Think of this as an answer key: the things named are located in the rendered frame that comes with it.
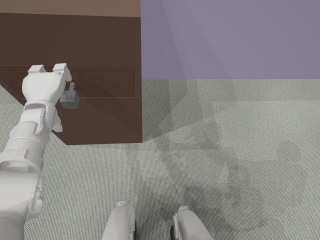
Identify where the right robot thigh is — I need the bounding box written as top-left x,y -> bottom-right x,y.
172,210 -> 213,240

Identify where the left robot hand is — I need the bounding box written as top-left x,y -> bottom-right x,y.
22,63 -> 72,132

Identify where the drawer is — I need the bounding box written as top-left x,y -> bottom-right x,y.
0,64 -> 135,98

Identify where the robot left upper arm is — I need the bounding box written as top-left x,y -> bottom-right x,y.
0,171 -> 45,240

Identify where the left robot forearm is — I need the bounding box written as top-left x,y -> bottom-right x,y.
0,99 -> 56,176

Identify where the left robot thigh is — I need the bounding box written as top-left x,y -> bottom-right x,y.
101,205 -> 135,240

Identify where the handle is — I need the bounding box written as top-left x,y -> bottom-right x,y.
60,82 -> 80,109

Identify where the cabinet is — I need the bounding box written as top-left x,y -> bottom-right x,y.
0,0 -> 143,145

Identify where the robot thigh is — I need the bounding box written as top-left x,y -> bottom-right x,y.
172,210 -> 213,240
101,205 -> 135,240

